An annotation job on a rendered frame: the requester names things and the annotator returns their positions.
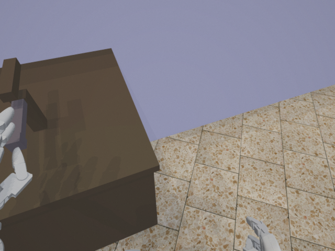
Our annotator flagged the left robot hand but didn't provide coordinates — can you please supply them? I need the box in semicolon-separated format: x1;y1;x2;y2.
0;107;32;209

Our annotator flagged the right robot hand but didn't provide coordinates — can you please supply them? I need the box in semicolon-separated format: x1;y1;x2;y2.
243;216;281;251

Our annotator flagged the tap lever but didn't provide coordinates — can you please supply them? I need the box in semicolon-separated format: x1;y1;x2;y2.
5;99;27;152

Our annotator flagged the counter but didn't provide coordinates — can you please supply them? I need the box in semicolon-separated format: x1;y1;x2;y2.
0;48;160;251

